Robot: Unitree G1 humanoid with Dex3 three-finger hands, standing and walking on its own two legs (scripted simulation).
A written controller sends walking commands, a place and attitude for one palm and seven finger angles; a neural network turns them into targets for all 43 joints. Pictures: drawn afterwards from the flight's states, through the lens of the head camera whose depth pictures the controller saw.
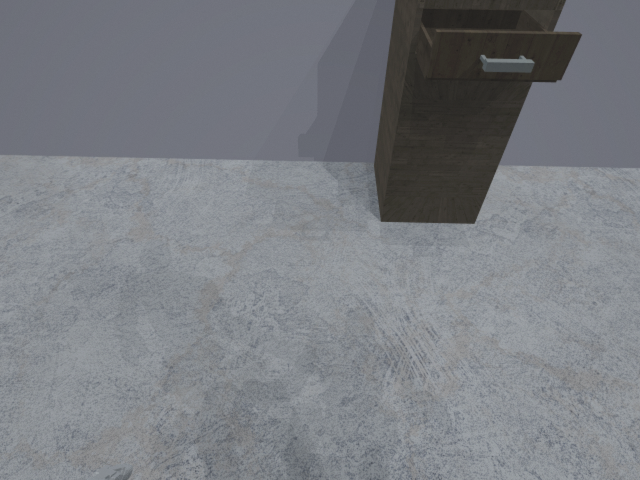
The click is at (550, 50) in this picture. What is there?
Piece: drawer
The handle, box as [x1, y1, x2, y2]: [480, 55, 534, 72]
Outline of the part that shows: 480,56 480,59 483,63 482,67 484,71 530,72 534,63 531,59 526,59 523,56 519,56 518,59 487,59 484,55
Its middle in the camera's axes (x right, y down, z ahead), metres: +0.50 -0.48 +1.06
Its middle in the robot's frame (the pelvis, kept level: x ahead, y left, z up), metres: +1.14 -0.45 +0.06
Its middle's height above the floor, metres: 0.83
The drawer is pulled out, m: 0.20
